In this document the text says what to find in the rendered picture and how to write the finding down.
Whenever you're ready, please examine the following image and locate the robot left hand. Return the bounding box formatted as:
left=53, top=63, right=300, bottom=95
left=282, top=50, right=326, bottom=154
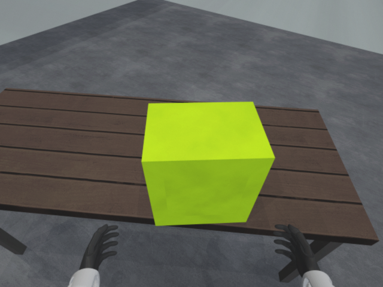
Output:
left=79, top=224, right=119, bottom=271

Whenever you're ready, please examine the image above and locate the right robot forearm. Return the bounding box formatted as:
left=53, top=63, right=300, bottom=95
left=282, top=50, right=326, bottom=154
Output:
left=301, top=270, right=334, bottom=287

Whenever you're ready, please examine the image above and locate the table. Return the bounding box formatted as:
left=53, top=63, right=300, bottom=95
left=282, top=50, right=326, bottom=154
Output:
left=0, top=88, right=379, bottom=283

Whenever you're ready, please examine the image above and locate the left robot forearm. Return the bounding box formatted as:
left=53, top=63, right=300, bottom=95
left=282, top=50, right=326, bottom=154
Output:
left=67, top=268, right=100, bottom=287

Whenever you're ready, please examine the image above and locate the robot right hand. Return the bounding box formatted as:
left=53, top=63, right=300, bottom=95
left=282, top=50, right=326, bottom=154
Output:
left=273, top=224, right=320, bottom=277

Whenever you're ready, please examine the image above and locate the carton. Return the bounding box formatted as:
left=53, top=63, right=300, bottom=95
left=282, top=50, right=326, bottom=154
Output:
left=141, top=102, right=275, bottom=226

